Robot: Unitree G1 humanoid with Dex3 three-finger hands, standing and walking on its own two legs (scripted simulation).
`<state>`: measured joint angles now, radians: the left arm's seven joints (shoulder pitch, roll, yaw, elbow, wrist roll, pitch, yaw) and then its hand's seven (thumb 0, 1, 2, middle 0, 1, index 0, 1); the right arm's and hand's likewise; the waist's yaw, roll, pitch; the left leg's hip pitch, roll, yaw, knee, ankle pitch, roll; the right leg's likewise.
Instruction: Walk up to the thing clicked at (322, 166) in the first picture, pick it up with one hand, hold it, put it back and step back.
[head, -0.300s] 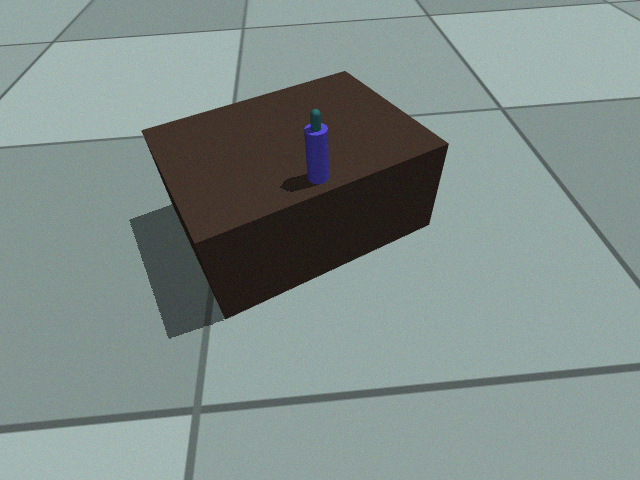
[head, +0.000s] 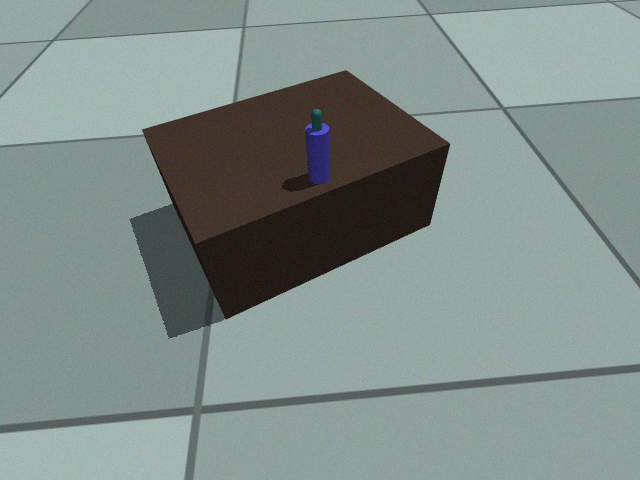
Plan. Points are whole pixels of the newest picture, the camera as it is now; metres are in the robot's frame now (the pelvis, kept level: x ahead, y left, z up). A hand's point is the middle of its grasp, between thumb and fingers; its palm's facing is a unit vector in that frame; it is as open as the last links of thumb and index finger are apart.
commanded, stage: stand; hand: right
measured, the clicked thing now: (317, 146) +1.12 +0.02 -0.24
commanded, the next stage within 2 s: walk up in 0.82 s
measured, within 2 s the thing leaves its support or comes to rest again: neither
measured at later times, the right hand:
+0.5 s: hand out of the picture +0.08 -0.25 -0.16, palm faces -0.03 +0.94 -0.33, open 7.4 cm
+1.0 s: hand out of the picture +0.12 -0.25 -0.15, palm faces -0.16 +0.91 -0.37, open 7.4 cm
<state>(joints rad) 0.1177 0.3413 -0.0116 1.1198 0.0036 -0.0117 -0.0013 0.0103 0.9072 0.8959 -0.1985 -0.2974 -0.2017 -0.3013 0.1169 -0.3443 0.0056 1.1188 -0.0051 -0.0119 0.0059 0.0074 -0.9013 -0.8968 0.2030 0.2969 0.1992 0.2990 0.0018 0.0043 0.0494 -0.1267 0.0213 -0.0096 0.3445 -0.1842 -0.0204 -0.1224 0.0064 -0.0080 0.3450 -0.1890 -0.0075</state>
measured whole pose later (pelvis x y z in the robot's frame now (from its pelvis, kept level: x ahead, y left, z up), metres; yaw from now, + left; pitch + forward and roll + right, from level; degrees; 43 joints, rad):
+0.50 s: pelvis +0.01 +0.00 +0.00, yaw +0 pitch -2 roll +0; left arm 0.11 0.35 -0.01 1.12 0.00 -0.01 0.00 0.01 0.91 0.90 -0.20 -0.30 -0.20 -0.30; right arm 0.12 -0.35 0.00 1.12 -0.01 -0.01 0.00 0.01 -0.90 -0.90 0.20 0.30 0.20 0.30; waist 0.00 0.00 0.05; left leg -0.11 0.02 -0.01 0.33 -0.19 -0.02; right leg -0.11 0.00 -0.01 0.33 -0.19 0.00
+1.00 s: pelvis +0.03 +0.01 -0.01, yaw +7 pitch -1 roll -1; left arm 0.18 0.39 0.08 0.97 0.04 -0.04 -0.05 0.01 0.90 0.90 -0.20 -0.30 -0.20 -0.30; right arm 0.24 -0.38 -0.07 1.03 -0.04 0.01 0.06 0.01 -0.90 -0.90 0.20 0.30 0.20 0.30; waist 0.04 -0.01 0.04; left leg -0.37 0.04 0.02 0.80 -0.41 0.02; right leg -0.08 -0.03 -0.12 0.39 -0.29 -0.03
